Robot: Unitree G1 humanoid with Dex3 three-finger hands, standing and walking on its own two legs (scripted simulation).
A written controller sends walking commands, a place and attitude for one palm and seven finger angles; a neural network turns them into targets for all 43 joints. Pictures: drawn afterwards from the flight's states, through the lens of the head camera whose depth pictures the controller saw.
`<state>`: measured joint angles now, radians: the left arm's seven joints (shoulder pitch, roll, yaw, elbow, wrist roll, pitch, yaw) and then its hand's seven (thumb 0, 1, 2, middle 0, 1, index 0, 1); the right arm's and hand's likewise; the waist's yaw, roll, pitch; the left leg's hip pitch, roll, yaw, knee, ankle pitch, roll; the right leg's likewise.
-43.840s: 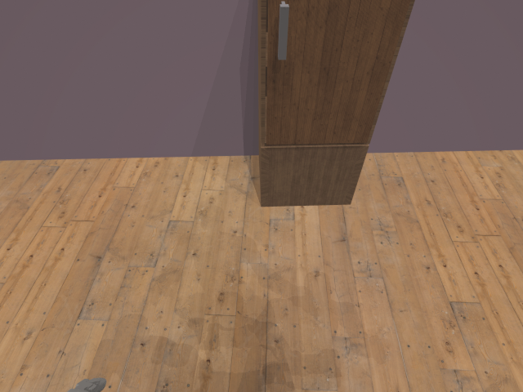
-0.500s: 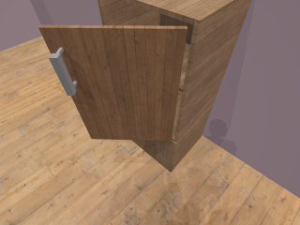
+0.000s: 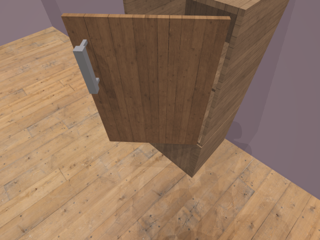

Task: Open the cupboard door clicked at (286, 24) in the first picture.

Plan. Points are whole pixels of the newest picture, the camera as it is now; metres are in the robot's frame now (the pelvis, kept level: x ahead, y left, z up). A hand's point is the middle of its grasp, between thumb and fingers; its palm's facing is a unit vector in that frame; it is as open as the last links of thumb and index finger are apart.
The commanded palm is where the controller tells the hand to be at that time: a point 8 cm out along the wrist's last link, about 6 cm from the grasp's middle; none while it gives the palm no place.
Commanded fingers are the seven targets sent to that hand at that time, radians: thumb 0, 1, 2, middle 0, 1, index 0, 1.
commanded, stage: come to a stop and stand still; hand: left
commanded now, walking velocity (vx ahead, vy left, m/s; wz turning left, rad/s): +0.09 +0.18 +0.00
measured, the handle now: (89, 67) +0.54 +0.26 +0.12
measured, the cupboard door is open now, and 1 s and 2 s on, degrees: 40 40 40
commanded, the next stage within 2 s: look again from close up in 0.98 s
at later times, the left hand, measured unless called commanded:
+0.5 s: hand out of the picture +0.04 +0.22 -0.17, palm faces +0.03 -0.98 -0.21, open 7.4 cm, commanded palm none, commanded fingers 0.00 0.90 0.90 -0.20 -0.30 -0.20 -0.30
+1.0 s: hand out of the picture +0.04 +0.23 -0.16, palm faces -0.03 -0.97 -0.23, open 7.4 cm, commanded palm none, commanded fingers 0.00 0.90 0.90 -0.20 -0.30 -0.20 -0.30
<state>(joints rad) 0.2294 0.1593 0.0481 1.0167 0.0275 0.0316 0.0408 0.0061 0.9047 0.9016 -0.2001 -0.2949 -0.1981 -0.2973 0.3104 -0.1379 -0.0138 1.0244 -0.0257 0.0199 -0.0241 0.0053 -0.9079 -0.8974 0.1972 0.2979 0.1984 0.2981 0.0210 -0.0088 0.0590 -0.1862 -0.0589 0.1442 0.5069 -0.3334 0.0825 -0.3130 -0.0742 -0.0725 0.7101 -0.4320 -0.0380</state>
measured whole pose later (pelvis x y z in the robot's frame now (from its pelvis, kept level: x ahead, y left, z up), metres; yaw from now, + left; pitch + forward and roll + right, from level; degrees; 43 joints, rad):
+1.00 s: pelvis +0.02 +0.05 +0.01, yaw -1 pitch -1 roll +0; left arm 0.26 0.16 -0.02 1.07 0.02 -0.01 0.03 0.01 0.91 0.90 -0.20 -0.30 -0.20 -0.30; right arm 0.28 -0.18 0.01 1.06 -0.01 -0.01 -0.02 0.01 -0.93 -0.90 0.20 0.30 0.20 0.30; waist -0.01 0.03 0.03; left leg -0.21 0.01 0.07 0.51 -0.29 0.02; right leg -0.19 -0.04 -0.01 0.53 -0.32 0.02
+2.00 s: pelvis -0.01 +0.03 -0.04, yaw +0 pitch +9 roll +1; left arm 0.29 0.20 0.20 0.24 -0.25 -0.56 -0.29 0.00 0.74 0.83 -0.21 -0.40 -0.21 -0.40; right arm 0.17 -0.24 -0.05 0.64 0.02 -0.26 -0.01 0.01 -0.90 -0.90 0.20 0.30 0.20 0.30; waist -0.01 -0.02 -0.11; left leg -0.64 0.03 0.04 0.89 -0.40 -0.02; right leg -0.63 -0.03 -0.04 0.93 -0.45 -0.02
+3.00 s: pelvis +0.01 +0.06 -0.01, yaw +2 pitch +4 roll -2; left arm 0.04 0.38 0.38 0.17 -0.35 -0.09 -0.42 -0.01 -0.41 0.34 -0.29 -1.13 -0.29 -1.14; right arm 0.24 -0.24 0.07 0.58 0.06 -0.24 -0.10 0.01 -0.90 -0.90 0.20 0.30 0.20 0.30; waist 0.03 0.03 -0.06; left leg -0.44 0.02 0.01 0.73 -0.36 0.02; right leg -0.37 -0.02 -0.07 0.67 -0.37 0.01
